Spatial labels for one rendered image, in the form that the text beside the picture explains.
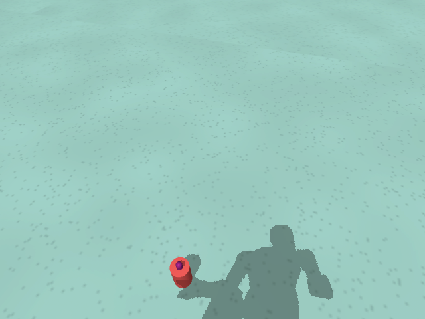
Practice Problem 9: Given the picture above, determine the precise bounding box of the bottle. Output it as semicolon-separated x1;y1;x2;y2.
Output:
169;257;192;288

